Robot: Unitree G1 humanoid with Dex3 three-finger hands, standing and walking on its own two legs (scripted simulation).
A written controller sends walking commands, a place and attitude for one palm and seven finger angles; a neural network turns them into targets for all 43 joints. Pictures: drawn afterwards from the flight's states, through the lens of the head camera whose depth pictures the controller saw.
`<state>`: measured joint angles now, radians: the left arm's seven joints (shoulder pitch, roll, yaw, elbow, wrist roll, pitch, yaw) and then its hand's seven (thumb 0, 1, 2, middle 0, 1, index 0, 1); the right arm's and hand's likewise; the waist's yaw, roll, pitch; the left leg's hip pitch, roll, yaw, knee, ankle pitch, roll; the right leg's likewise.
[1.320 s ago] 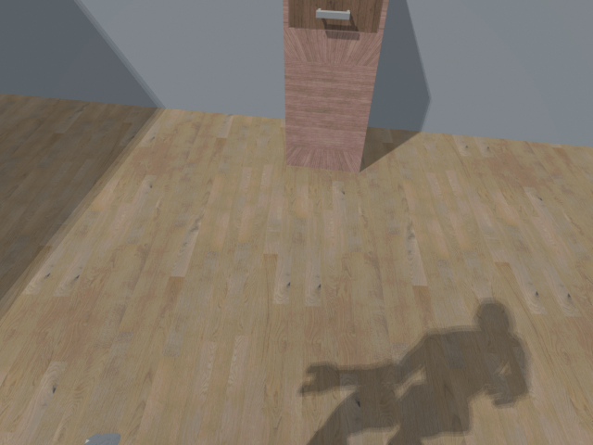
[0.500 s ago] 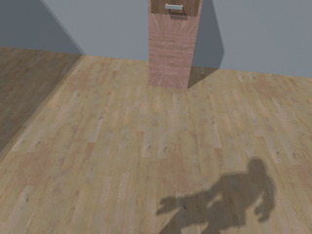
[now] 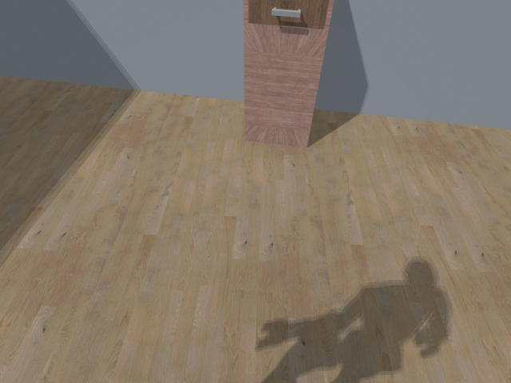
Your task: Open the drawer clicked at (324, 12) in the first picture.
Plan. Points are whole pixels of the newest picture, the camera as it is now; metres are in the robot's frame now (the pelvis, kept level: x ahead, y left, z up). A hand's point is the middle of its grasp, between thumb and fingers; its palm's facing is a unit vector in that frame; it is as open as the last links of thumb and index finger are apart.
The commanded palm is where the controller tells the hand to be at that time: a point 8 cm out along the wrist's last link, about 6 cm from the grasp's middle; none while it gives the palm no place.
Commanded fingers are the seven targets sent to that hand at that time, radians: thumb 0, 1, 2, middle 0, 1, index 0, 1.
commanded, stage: look at it before walking up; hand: left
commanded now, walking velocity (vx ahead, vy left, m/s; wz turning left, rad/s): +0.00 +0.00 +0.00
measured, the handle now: (286, 11) +1.58 -0.05 +0.00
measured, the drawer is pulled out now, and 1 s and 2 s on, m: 0.00 0.00 0.00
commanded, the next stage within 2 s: walk to a spot facing it in 0.12 s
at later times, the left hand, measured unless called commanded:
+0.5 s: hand out of the picture +0.04 +0.20 -0.19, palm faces -0.05 -0.97 -0.22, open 7.4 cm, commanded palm none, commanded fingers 0.00 0.90 0.90 -0.20 -0.30 -0.20 -0.30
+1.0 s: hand out of the picture +0.15 +0.20 -0.20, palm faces -0.11 -0.98 -0.16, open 7.4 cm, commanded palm none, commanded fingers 0.00 0.90 0.90 -0.20 -0.30 -0.20 -0.30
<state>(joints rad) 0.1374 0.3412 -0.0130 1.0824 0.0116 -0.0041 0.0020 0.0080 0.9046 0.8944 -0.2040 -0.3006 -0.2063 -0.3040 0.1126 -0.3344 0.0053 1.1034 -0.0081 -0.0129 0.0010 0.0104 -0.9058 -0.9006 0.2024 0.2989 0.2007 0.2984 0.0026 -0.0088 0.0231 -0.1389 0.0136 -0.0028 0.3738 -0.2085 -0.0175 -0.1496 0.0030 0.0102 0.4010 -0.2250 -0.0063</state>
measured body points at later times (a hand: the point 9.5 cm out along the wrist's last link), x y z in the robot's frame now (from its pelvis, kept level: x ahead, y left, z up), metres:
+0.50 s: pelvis +0.04 +0.00 -0.02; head +0.03 +0.00 +0.43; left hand +0.04 +0.25 -0.17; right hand +0.05 -0.26 -0.16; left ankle +0.00 +0.13 -0.74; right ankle +0.00 -0.11 -0.74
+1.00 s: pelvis +0.23 +0.02 -0.03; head +0.25 +0.04 +0.41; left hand +0.15 +0.25 -0.19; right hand +0.32 -0.22 -0.16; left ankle +0.32 +0.11 -0.75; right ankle +0.03 -0.08 -0.67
